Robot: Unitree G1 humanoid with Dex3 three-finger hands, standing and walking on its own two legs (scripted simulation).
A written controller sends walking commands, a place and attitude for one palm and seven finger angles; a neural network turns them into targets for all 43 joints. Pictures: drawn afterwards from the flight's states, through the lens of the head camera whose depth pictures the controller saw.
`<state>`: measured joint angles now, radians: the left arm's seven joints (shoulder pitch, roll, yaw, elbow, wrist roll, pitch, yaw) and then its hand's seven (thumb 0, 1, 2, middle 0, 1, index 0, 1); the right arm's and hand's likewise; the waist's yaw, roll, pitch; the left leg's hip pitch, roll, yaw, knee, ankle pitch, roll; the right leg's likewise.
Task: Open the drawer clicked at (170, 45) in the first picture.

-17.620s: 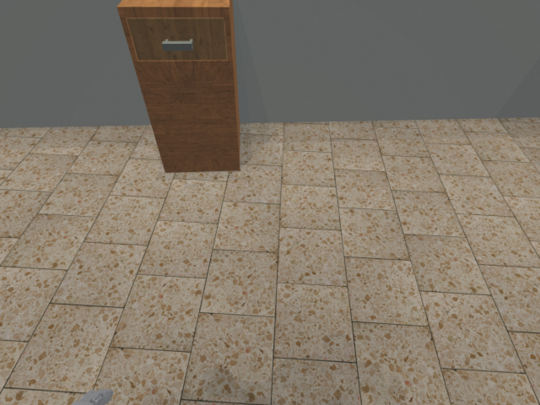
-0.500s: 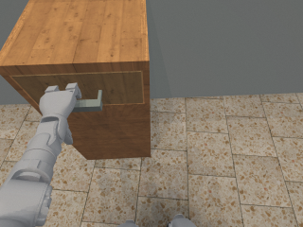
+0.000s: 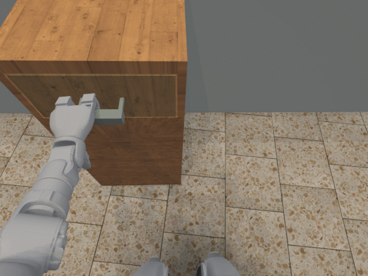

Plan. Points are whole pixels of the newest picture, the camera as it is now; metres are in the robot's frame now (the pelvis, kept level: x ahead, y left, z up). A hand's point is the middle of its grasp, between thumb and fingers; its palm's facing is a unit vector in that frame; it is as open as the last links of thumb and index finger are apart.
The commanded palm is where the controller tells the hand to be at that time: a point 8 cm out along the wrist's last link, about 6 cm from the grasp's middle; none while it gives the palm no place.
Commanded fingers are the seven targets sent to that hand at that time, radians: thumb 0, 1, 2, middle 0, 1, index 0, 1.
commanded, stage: lower the fingers behind the handle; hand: left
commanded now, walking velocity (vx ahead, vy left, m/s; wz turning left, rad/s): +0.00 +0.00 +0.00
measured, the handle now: (100, 109) +0.49 +0.21 +0.00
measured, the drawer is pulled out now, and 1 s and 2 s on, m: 0.00 0.00 0.06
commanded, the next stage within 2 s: close the thumb around the handle in 0.34 s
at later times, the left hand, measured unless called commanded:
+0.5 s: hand (83, 132) +0.44 +0.25 -0.02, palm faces -0.03 -0.02 -1.00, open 14.0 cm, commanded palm +0.42 +0.24 +0.04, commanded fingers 0.00 -0.28 0.40 -0.32 -1.22 -0.32 -1.22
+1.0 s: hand (83, 134) +0.43 +0.25 -0.01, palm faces -0.03 -0.03 -1.00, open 6.7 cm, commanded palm +0.41 +0.25 +0.04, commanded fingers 0.00 0.90 0.90 -0.40 -1.35 -0.40 -1.35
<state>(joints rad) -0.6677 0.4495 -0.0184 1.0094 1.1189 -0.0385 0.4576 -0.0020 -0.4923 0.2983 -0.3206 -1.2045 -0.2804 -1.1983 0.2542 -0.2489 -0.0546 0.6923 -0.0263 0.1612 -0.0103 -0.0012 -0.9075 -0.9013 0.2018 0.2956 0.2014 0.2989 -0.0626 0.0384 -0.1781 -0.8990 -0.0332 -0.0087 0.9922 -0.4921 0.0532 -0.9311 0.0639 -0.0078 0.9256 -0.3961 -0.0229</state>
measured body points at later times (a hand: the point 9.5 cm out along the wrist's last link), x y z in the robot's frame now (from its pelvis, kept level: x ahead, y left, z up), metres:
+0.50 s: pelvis +0.00 +0.00 +0.00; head +0.12 +0.00 +0.43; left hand +0.44 +0.25 +0.04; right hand +0.04 -0.28 -0.14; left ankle -0.02 +0.08 -0.68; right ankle +0.02 -0.11 -0.68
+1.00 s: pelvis +0.00 +0.00 +0.00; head +0.11 +0.00 +0.44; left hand +0.43 +0.25 +0.04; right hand +0.06 -0.27 -0.13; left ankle -0.02 +0.08 -0.68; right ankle +0.02 -0.11 -0.68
